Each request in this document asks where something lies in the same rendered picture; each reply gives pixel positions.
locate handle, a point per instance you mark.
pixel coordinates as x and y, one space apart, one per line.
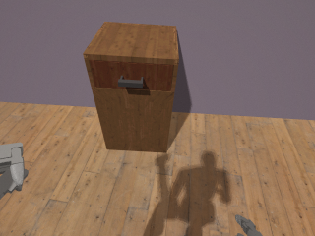
130 83

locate cabinet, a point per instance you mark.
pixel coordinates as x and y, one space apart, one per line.
134 119

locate drawer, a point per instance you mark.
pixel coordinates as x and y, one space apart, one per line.
155 76

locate right robot hand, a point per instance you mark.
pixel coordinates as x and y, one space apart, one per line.
247 225

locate left robot hand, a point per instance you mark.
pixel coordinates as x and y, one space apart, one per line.
12 168

